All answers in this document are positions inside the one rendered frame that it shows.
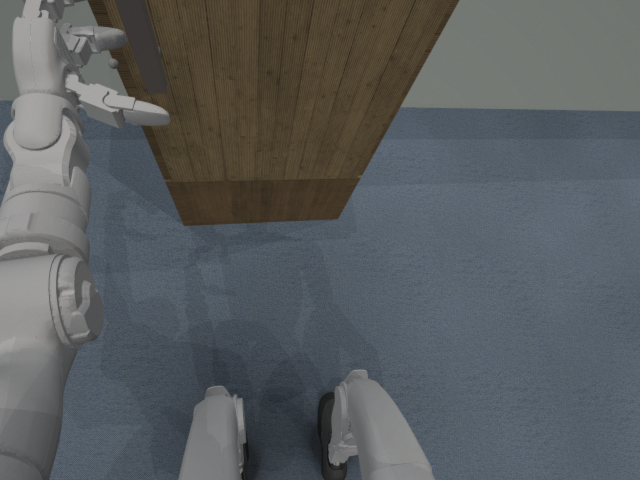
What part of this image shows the cupboard door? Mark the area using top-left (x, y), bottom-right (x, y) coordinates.
top-left (102, 0), bottom-right (452, 182)

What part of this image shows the right robot shin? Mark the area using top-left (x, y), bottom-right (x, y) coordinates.
top-left (328, 370), bottom-right (368, 464)

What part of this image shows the left robot forearm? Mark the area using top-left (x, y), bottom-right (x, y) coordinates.
top-left (0, 93), bottom-right (91, 265)

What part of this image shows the robot left hand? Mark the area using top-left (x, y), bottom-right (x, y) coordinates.
top-left (12, 0), bottom-right (170, 129)

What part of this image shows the left robot upper arm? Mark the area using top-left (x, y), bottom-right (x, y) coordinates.
top-left (0, 253), bottom-right (104, 480)

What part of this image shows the handle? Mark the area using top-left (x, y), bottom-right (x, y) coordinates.
top-left (115, 0), bottom-right (167, 94)

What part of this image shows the robot right foot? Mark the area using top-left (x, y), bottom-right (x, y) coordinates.
top-left (318, 392), bottom-right (347, 480)

